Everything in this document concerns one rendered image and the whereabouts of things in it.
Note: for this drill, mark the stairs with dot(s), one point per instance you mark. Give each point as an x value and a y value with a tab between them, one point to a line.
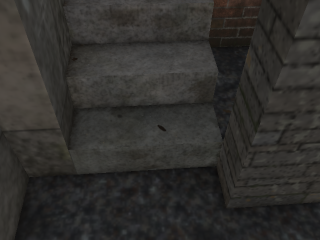
142	77

